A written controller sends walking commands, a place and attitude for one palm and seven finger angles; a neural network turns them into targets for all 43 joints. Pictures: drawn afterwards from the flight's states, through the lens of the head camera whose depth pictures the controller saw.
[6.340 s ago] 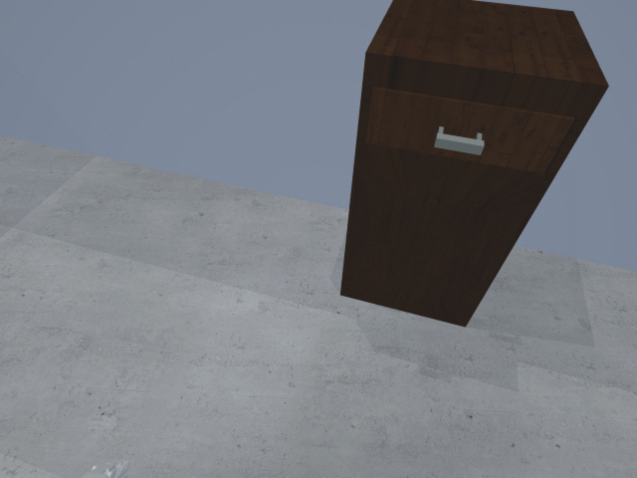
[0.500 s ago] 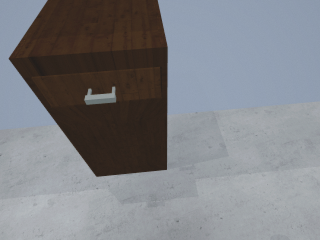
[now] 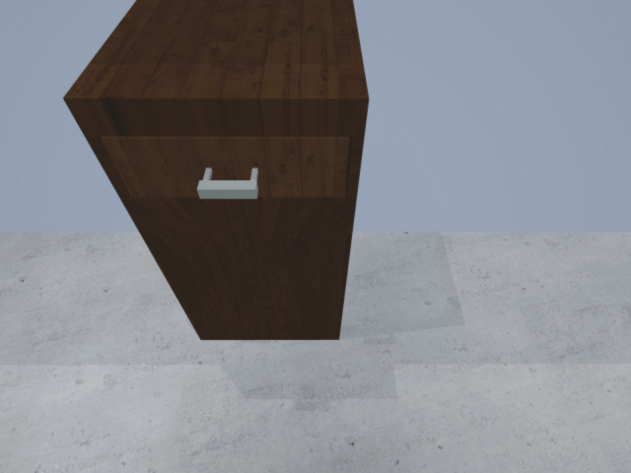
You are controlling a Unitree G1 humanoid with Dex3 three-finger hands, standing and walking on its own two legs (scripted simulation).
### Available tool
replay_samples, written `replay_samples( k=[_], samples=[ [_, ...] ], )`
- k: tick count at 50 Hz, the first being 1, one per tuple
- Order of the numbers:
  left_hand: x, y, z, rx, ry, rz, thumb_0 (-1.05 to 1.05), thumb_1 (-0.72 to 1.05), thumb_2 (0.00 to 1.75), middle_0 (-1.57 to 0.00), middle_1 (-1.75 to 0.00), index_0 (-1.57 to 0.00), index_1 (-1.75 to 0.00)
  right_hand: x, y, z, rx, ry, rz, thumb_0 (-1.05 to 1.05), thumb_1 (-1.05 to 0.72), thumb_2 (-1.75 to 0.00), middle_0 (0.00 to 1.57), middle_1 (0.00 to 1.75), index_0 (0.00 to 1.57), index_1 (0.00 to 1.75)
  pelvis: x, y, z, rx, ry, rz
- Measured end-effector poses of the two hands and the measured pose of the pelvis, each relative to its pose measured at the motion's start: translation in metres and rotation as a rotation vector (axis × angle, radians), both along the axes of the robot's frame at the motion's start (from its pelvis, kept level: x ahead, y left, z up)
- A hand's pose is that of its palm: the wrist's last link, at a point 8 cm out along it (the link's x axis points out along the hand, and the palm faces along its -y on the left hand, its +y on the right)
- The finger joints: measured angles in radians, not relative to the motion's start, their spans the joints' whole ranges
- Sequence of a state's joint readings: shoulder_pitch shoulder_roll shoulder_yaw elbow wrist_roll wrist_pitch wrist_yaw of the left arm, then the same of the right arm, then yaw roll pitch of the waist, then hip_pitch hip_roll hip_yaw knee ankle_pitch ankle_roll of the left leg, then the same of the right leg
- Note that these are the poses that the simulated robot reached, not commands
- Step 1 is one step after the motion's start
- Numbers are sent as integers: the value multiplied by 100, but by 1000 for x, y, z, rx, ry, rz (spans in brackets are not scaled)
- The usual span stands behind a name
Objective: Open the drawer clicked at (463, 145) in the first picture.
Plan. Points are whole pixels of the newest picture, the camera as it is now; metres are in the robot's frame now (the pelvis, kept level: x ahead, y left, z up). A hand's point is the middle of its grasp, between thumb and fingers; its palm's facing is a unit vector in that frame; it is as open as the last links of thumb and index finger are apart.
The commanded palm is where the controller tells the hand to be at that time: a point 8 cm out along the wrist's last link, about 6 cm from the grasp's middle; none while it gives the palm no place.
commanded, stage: look again from close up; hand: left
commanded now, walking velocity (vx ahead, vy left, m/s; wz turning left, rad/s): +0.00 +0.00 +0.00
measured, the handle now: (230, 181) +0.57 +0.20 +0.00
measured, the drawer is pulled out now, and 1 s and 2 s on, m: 0.00 0.00 0.00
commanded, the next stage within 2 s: shuffle to correct the standing spot in 0.50 s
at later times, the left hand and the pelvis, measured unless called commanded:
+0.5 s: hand out of the picture +0.01 +0.26 -0.17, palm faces -0.03 -0.98 -0.22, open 7.4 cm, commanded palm none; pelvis -0.04 +0.07 +0.00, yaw -3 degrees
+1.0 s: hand out of the picture -0.05 +0.18 -0.17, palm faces +0.12 -0.98 -0.17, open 7.4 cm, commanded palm none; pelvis -0.02 +0.01 +0.00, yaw +2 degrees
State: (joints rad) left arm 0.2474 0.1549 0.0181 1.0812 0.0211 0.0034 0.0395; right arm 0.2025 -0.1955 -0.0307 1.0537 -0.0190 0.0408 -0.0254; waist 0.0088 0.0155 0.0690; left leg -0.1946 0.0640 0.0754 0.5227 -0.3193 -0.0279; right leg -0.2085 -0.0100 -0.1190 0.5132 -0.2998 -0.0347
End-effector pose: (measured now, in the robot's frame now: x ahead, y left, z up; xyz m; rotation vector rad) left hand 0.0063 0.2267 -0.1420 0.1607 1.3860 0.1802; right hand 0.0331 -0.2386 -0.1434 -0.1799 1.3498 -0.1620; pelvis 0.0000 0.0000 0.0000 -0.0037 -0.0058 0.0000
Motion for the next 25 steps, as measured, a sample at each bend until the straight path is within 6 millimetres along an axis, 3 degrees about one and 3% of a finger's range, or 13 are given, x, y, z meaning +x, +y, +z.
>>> replay_samples(
  k=[5, 12, 18, 25],
  samples=[
    [-6, 23, -4, -3, -23, -11, 1, 91, 90, -20, -30, -20, -30, 4, 17, 7, -22, -85, 5, 0, -92, -90, 20, 30, 20, 30, -4, 21, -3, 1, 2, -2],
    [5, 57, -7, -3, -109, -42, 1, 90, 90, -20, -30, -20, -30, -2, 54, 12, -15, -162, 5, 0, -91, -90, 20, 30, 20, 30, -16, 49, -6, -8, -23, -26],
    [9, 73, -1, -2, -150, -74, 1, 90, 90, -20, -30, -20, -30, -21, 70, 12, -10, -171, -14, 0, -93, -90, 20, 30, 21, 30, -29, 65, -4, -8, -31, -43],
    [-6, 78, 3, -1, -125, -87, 1, 90, 90, -20, -30, -20, -30, -59, 78, 8, 6, -106, -46, 0, -92, -90, 20, 30, 21, 30, -38, 72, -1, 1, -30, -52]
  ],
)
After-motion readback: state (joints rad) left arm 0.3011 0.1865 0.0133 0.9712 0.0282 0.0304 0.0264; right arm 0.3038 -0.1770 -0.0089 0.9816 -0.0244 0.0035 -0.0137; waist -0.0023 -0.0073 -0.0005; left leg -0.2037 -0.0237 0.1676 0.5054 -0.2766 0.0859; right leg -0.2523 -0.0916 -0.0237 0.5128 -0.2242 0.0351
